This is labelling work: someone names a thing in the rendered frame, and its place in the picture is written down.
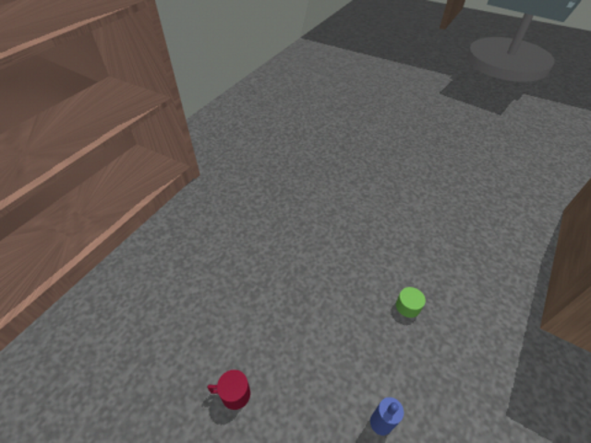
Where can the bookshelf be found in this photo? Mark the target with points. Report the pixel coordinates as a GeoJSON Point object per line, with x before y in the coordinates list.
{"type": "Point", "coordinates": [93, 141]}

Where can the office chair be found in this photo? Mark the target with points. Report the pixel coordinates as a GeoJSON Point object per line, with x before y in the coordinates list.
{"type": "Point", "coordinates": [514, 59]}

